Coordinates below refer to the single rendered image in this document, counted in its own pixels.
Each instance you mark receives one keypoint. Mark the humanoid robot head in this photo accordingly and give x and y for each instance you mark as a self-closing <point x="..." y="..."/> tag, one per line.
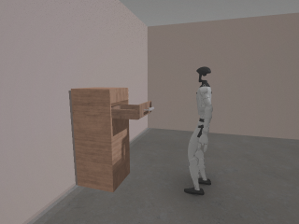
<point x="202" y="72"/>

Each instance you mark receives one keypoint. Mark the drawer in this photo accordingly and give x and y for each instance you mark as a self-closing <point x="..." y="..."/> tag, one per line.
<point x="136" y="112"/>

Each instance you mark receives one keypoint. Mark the handle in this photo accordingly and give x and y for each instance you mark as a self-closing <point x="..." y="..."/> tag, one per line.
<point x="150" y="108"/>

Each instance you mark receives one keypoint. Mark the cabinet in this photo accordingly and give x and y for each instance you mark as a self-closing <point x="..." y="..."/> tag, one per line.
<point x="102" y="143"/>

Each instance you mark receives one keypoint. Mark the left robot upper arm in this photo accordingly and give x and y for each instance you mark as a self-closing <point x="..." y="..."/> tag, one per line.
<point x="204" y="92"/>

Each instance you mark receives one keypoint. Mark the left robot hand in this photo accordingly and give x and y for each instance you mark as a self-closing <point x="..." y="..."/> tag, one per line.
<point x="203" y="139"/>

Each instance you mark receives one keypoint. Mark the robot left forearm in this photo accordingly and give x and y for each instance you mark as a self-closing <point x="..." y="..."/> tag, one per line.
<point x="207" y="120"/>

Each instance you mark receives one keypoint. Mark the robot left foot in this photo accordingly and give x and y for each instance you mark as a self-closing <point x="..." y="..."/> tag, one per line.
<point x="194" y="191"/>

